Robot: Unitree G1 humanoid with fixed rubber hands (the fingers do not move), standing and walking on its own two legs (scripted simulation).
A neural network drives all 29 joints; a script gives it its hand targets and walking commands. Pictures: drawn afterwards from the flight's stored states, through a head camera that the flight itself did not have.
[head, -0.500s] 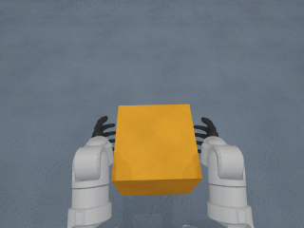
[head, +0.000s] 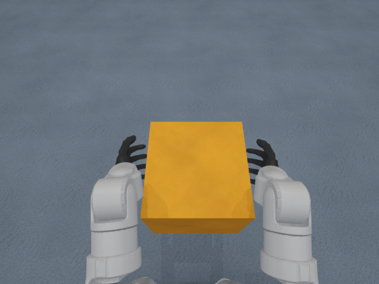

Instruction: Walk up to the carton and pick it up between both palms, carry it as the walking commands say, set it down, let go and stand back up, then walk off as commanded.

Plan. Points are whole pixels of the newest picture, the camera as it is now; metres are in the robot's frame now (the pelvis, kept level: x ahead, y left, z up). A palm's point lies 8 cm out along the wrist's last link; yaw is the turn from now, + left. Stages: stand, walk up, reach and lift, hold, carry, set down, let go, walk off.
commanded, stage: carry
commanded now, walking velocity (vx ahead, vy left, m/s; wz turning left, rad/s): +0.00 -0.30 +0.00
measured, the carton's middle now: (196, 180) +0.34 +0.00 +0.01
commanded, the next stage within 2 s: hold in 2.00 s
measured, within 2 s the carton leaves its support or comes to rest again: neither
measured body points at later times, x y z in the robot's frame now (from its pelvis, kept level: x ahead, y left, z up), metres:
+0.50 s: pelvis -0.03 -0.06 +0.01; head +0.03 -0.09 +0.45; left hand +0.29 +0.07 +0.08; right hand +0.29 -0.20 +0.06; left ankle -0.07 +0.12 -0.68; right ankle +0.02 -0.14 -0.72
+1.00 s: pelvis -0.10 -0.04 +0.01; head -0.08 -0.03 +0.46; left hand +0.21 +0.11 +0.09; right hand +0.22 -0.17 +0.09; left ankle -0.09 +0.11 -0.72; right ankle +0.02 -0.14 -0.72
